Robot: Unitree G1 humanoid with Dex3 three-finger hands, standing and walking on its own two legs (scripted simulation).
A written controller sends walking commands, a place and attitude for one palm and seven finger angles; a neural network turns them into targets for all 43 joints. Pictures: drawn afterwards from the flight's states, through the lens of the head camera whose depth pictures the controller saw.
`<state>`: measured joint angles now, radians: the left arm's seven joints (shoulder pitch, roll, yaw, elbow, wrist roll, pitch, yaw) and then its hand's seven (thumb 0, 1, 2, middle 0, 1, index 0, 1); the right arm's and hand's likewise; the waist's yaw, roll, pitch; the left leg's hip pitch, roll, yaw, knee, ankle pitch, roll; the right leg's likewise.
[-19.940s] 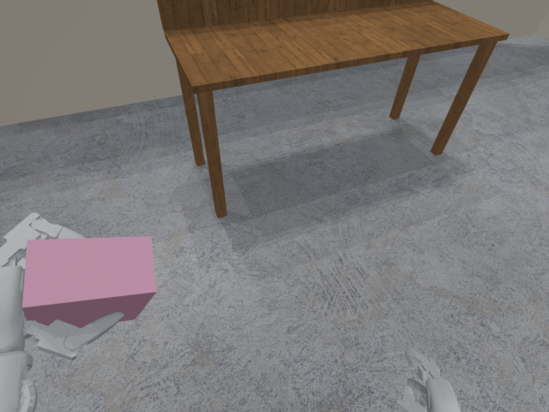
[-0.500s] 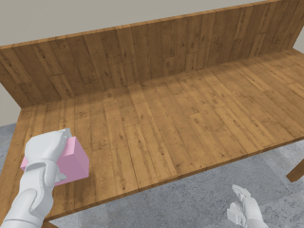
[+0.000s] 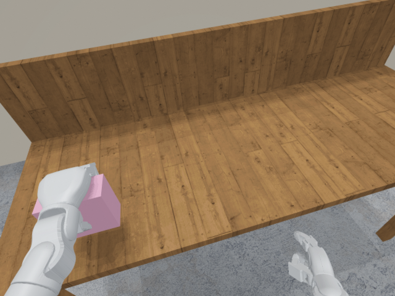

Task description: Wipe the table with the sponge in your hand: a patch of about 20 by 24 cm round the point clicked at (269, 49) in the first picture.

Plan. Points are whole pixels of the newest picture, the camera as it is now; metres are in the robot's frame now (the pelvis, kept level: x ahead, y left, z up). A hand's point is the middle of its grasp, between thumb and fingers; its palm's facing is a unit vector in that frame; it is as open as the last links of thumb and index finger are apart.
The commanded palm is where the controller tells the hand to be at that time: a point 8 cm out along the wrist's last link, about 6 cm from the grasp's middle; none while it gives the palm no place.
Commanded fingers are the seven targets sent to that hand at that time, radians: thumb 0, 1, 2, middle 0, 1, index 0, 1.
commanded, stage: lower the sponge onto the table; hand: left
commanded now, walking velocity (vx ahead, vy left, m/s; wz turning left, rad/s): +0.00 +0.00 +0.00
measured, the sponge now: (85, 212) +0.25 +0.30 +0.03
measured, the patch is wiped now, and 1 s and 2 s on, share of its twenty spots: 0.00 0.00 0.00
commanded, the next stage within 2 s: wipe forward along the first lane in 1.82 s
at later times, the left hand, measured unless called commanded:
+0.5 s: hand (79, 201) +0.26 +0.30 +0.06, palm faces -0.02 -0.07 -1.00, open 10.5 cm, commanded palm +0.23 +0.29 +0.12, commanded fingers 0.00 0.10 1.30 -1.20 -1.60 -1.20 -1.60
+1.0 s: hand (83, 208) +0.26 +0.30 +0.03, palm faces -0.08 -0.08 -0.99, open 10.5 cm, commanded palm +0.23 +0.30 +0.10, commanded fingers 0.00 0.10 1.30 -1.20 -1.60 -1.20 -1.60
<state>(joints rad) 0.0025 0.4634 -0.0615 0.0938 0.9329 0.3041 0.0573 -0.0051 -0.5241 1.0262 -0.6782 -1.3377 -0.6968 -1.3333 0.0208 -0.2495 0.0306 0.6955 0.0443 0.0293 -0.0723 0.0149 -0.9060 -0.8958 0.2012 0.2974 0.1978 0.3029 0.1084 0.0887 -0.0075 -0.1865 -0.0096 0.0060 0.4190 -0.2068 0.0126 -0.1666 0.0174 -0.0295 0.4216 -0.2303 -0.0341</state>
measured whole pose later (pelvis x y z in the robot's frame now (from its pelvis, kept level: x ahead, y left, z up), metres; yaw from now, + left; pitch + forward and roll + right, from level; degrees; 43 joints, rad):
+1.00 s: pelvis +0.00 +0.00 +0.00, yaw +0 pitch +0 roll +0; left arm -0.01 0.45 -0.06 0.22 0.95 0.28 0.10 -0.01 -0.52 1.03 -0.68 -1.33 -0.70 -1.33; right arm 0.05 -0.26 0.01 0.70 0.05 0.02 -0.08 0.01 -0.91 -0.90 0.20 0.30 0.20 0.30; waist 0.10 0.08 -0.02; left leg -0.23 0.00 0.00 0.45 -0.22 0.01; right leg -0.21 0.02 -0.03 0.45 -0.24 -0.04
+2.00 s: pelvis -0.01 +0.00 -0.01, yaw +0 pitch +2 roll +0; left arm 0.00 0.40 -0.06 0.32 0.98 0.24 0.20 -0.01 -0.53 1.03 -0.68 -1.33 -0.70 -1.32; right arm 0.09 -0.26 -0.01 0.72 0.06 0.04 -0.07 0.01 -0.91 -0.90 0.20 0.30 0.20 0.30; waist 0.09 0.07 -0.06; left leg -0.32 0.00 0.00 0.52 -0.24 0.01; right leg -0.29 0.03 -0.03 0.52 -0.26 -0.04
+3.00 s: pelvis -0.03 +0.00 -0.03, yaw +0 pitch +12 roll -2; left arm -0.59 0.61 0.07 1.03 1.04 0.05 0.24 0.02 -0.54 1.03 -0.71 -1.31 -0.73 -1.31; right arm 0.25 -0.28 -0.01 0.74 0.08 0.07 -0.06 0.01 -0.91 -0.90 0.20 0.30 0.20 0.30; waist -0.03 0.05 -0.11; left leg -0.66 0.02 -0.02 0.72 -0.27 0.01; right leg -0.61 0.05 -0.05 0.67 -0.27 -0.04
